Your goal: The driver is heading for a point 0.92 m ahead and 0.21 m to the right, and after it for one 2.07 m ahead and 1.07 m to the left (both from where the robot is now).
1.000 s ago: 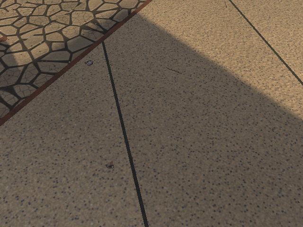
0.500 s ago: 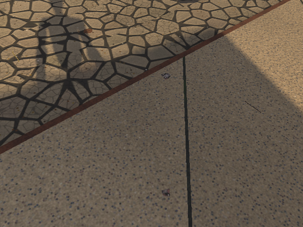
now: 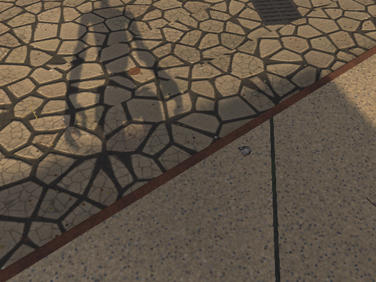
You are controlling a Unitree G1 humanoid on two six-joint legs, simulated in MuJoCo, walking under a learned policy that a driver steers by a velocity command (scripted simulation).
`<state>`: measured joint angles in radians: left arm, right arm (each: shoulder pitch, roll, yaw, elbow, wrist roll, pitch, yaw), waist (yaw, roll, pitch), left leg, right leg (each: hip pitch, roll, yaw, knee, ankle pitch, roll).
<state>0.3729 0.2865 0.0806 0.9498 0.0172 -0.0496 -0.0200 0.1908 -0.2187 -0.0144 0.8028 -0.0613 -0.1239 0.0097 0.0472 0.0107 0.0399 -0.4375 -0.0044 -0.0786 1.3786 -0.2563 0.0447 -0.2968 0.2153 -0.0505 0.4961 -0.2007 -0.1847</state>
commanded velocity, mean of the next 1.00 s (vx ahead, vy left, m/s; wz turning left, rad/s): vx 0.93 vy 0.00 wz -0.68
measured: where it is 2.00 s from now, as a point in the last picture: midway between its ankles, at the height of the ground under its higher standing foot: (298, 161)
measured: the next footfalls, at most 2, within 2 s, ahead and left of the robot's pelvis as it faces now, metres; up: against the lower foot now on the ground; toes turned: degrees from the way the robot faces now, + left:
left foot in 0.30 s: +0.51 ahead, +0.14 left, +0.00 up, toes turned -18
right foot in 0.76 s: +0.77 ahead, -0.23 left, +0.00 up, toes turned -45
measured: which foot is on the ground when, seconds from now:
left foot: up 0.00-0.28, down 0.30-0.76, up 0.78-1.00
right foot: down 0.00-0.28, up 0.30-0.74, down 0.76-1.00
